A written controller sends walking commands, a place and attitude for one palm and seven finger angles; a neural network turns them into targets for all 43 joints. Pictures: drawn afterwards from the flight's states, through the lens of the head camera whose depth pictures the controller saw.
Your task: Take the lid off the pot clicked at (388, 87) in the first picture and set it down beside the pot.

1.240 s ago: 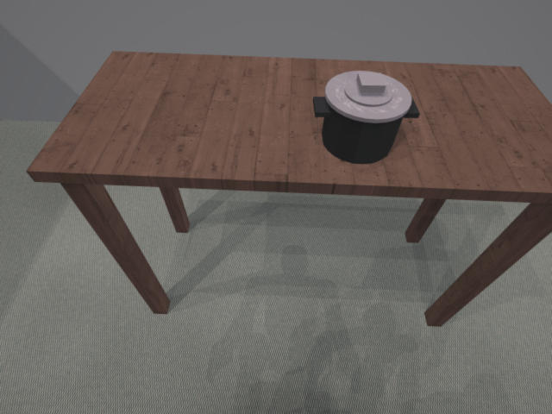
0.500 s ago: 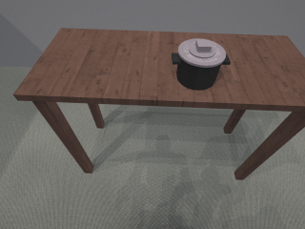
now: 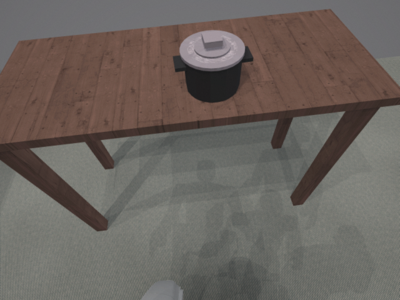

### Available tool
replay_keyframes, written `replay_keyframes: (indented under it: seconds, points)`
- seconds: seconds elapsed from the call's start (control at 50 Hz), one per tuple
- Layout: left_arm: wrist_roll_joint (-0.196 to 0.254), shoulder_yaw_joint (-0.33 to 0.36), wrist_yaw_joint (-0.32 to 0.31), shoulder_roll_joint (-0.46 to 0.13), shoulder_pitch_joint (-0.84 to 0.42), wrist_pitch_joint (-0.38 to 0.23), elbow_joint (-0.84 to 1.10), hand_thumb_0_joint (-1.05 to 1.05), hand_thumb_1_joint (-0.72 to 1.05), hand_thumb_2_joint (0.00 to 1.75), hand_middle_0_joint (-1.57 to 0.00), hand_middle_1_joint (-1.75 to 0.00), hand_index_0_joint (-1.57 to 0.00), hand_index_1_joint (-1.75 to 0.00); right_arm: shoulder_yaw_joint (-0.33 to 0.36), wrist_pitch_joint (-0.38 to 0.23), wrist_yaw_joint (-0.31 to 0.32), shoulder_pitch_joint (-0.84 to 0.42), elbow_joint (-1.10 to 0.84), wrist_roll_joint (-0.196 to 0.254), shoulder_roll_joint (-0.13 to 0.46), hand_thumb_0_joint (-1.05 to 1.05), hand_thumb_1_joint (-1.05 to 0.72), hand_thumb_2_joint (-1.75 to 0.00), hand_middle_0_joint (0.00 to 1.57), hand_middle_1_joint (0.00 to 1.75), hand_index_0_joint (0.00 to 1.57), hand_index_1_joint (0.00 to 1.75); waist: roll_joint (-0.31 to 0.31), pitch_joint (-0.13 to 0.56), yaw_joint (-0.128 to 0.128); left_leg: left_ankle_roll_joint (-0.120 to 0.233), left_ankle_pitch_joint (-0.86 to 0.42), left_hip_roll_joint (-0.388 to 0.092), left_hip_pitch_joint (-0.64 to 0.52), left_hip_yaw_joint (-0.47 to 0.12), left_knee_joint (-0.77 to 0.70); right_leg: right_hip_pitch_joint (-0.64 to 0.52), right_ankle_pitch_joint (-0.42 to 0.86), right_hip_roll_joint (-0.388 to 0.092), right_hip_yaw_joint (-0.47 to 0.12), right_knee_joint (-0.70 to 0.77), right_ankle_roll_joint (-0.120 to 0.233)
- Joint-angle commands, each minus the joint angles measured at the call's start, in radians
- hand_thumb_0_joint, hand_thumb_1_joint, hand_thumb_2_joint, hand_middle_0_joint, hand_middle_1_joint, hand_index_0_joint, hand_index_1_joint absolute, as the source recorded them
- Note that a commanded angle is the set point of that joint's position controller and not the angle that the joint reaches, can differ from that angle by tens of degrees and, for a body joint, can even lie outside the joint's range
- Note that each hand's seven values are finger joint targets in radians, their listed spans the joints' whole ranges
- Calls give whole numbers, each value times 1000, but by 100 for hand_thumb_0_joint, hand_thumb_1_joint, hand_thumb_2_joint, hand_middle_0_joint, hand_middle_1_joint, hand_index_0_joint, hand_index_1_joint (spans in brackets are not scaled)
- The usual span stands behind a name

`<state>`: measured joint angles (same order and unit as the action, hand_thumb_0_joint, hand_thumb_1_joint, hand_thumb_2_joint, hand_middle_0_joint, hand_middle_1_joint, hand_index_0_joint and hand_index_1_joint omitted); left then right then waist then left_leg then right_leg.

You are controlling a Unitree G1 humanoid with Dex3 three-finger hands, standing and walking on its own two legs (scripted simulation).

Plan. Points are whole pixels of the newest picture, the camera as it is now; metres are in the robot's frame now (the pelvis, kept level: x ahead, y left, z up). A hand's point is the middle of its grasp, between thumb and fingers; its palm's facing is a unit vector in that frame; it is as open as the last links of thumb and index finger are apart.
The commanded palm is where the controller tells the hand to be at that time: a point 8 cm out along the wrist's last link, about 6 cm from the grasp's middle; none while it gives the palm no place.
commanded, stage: turn to face it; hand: left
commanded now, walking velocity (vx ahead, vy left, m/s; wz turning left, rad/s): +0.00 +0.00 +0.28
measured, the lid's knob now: (212, 39) +0.65 +0.02 +0.15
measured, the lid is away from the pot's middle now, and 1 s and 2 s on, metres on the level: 0.00 0.00 0.00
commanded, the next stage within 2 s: take the last steps up to it in 0.30 s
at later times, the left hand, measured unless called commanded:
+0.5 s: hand out of the picture +0.07 +0.22 -0.17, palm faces +0.14 -0.96 -0.25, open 7.4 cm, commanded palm none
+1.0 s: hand (146, 285) +0.16 +0.15 -0.18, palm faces +0.13 -0.97 -0.19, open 7.4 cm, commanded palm none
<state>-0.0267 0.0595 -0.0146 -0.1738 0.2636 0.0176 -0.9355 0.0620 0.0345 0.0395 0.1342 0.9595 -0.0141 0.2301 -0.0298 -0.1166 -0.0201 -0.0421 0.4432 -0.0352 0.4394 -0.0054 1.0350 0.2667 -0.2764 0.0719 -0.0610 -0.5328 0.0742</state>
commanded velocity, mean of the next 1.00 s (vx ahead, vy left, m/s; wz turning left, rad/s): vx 0.06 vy -0.04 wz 0.06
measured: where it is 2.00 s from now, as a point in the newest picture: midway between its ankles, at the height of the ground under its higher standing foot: outside the picture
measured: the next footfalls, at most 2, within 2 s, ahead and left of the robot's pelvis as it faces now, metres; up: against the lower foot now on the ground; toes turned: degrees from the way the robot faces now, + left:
left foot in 0.20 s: +0.06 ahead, +0.14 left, +0.00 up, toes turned +10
right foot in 0.94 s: +0.20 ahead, -0.16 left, +0.00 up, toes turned +1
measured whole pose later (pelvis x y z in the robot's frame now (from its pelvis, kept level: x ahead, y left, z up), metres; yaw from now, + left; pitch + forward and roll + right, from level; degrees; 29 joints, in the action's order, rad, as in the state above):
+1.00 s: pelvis +0.12 -0.04 -0.01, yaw +6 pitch +1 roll -1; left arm -0.03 0.06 0.01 -0.18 0.23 -0.01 -0.95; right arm 0.05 0.02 0.04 0.30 1.06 -0.02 0.20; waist -0.01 -0.08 0.01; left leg -0.03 0.55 -0.10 0.31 0.00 0.86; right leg 0.35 -0.29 -0.04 0.08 -0.63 0.00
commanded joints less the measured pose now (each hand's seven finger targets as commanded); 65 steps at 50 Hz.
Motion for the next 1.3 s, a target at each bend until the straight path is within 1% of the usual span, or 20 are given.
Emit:
replay_keyframes:
  seconds: [0.0,0.14,0.24,0.36,0.44,0.46,0.56,0.6,0.64,0.76,0.86,0.88,0.9,0.92,1.0,1.08,1.14,1.18,1.22,1.28]
  points:
    - [-1,26,-20,-157,62,-27,34,0,90,90,-20,-30,-20,-30,-3,-17,-5,34,-32,9,37,0,-90,-90,20,30,20,30,141,145,3,1,-23,6,18,-18,-126,-192,515,-260,-231,166,124]
    - [13,11,-21,-155,-4,-23,15,0,90,90,-20,-30,-20,-30,-17,-38,-9,109,26,10,35,0,-90,-90,20,30,20,30,129,116,34,24,-311,2,-288,-8,-589,-49,334,-219,-113,118,17]
    - [17,4,-22,-112,-13,-13,19,0,90,90,-20,-30,-20,-30,-13,-36,-2,108,25,-5,109,0,-90,-90,20,30,20,30,-194,128,12,175,-702,-193,-245,-272,-656,-37,-59,-79,80,-61,-82]
    - [16,14,-20,-106,-6,-15,21,0,90,90,-20,-30,-20,-30,0,-35,5,106,2,-3,106,0,-90,-90,20,30,20,30,-65,156,-2,171,-745,-146,-233,-250,-571,-79,-7,-102,56,26,-82]
    - [5,25,-22,-174,74,-25,-10,0,90,90,-20,-30,-20,-30,-11,-31,-1,71,-20,-4,18,0,-90,-90,20,30,20,30,275,175,-23,36,-1,35,26,2,-305,-291,320,-364,-214,193,85]
    - [2,17,-19,-153,78,-26,-16,0,90,90,-20,-30,-20,-30,-10,-34,-1,40,-19,-7,29,0,-90,-90,20,30,20,30,234,121,-27,36,73,15,57,-2,-250,-263,306,-374,-220,205,130]
    - [8,12,-5,-141,14,-18,-22,0,90,90,-20,-30,-20,-30,-16,-55,-6,171,45,-9,7,0,-90,-90,20,30,20,30,162,78,61,48,-177,9,-247,73,-542,-62,232,-223,-38,58,49]
    - [9,3,11,-83,22,-18,8,0,90,90,-20,-30,-20,-30,18,-60,3,297,72,-29,154,0,-90,-90,20,30,20,30,-144,87,107,203,-235,-289,-471,-333,-700,241,-101,-73,121,-252,-54]
    - [-3,10,8,-110,-89,-15,59,0,90,90,-20,-30,-20,-30,23,-57,9,343,72,-30,189,0,-90,-90,20,30,20,30,-140,-1,132,318,-232,-439,-374,-527,-808,402,-342,-101,24,-581,-53]
    - [7,18,49,-58,-7,-8,36,0,90,90,-20,-30,-20,-30,5,-85,11,164,16,-21,135,0,-90,-90,20,30,20,30,-106,75,29,188,-350,-264,-229,-94,-777,185,-130,-168,67,-337,-78]
    - [3,28,56,-81,70,-13,7,0,90,90,-20,-30,-20,-30,25,-63,3,174,33,-23,147,0,-90,-90,20,30,20,30,-61,73,3,107,-94,-187,-82,-13,-629,-95,20,-78,204,-6,-91]
    - [0,37,46,-120,148,-19,-16,0,90,90,-20,-30,-20,-30,20,-59,1,172,31,-20,118,0,-90,-90,20,30,20,30,30,93,-36,71,-31,-123,1,45,-476,-221,6,-113,136,68,-70]
    - [-8,56,25,-208,206,-32,-32,0,90,90,-20,-30,-20,-30,-3,-57,-3,175,5,-7,26,0,-90,-90,20,30,20,30,293,115,-57,18,127,5,198,149,-224,-333,7,-339,-210,191,19]
    - [5,57,11,-232,255,-31,-36,0,90,90,-20,-30,-20,-30,-10,-50,0,103,-34,-3,14,0,-90,-90,20,30,20,30,271,137,-95,21,245,-11,185,67,-63,-278,97,-472,-357,278,107]
    - [-9,29,-22,-149,17,-33,3,0,90,90,-20,-30,-20,-30,-10,-43,3,161,25,9,-1,0,-90,-90,20,30,20,30,180,119,14,23,110,-34,5,0,-120,-74,552,-387,-143,139,132]
    - [0,39,-31,-180,-1,-16,8,0,90,90,-20,-30,-20,-30,-3,-25,-3,188,25,8,-1,0,-90,-90,20,30,20,30,187,139,22,8,-113,27,-105,60,-355,-69,694,-368,-69,48,91]
    - [9,35,-30,-173,-20,-3,18,0,90,90,-20,-30,-20,-30,8,-28,-8,188,7,3,39,0,-90,-90,20,30,20,30,129,174,33,36,-436,-21,-271,23,-530,1,522,-304,-14,-28,22]
    - [13,20,-37,-109,-2,8,42,0,90,90,-20,-30,-20,-30,19,-30,-7,173,-27,-6,114,0,-90,-90,20,30,20,30,-241,162,39,213,-1005,-279,-326,-252,-644,125,-184,-101,137,-284,-94]
    - [14,24,-45,-121,-19,18,34,0,90,90,-20,-30,-20,-30,13,-24,8,143,-46,-10,104,0,-90,-90,20,30,20,30,-195,169,45,300,-1076,-299,-292,-246,-639,159,-374,-81,13,-583,-88]
    - [17,22,-35,-108,-28,13,46,0,90,90,-20,-30,-20,-30,18,-22,7,81,-82,-16,108,0,-90,-90,20,30,20,30,-49,185,27,280,-1029,-255,-366,-165,-597,217,-317,-86,1,-590,-97]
